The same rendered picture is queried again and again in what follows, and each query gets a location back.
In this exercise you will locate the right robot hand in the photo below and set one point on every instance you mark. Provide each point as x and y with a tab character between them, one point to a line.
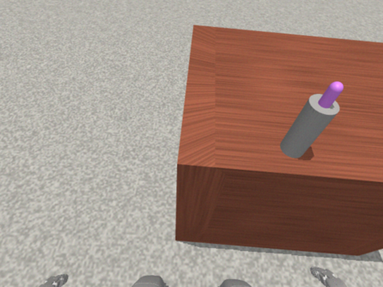
326	277

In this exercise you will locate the left robot hand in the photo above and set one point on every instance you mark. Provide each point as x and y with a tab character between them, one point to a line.
56	281

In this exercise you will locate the bottle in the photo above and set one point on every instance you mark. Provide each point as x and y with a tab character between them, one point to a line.
317	113

